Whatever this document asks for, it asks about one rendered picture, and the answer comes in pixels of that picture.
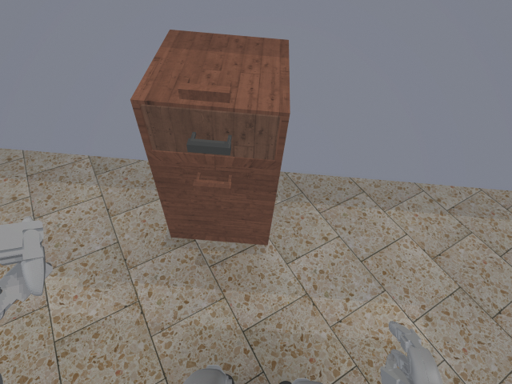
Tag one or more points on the drawer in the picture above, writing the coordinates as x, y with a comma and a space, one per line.
253, 135

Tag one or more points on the left robot shin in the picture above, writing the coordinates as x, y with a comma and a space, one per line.
215, 367

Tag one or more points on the robot left hand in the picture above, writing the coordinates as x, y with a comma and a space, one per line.
21, 243

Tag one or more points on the handle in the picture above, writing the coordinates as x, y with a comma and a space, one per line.
202, 92
208, 146
212, 186

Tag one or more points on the cabinet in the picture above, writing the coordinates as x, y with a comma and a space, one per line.
258, 73

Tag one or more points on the robot right hand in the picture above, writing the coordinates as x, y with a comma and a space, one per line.
418, 367

